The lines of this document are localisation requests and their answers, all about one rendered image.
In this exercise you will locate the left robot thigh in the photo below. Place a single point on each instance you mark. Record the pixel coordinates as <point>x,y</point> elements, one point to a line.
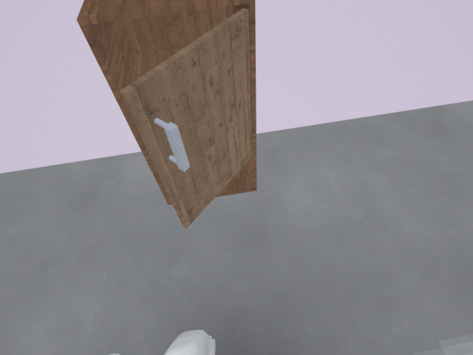
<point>192,343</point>

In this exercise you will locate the handle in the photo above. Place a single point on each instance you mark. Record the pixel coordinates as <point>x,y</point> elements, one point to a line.
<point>176,143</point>

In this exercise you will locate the cupboard door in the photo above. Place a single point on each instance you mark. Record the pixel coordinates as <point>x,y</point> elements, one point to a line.
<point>205,89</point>

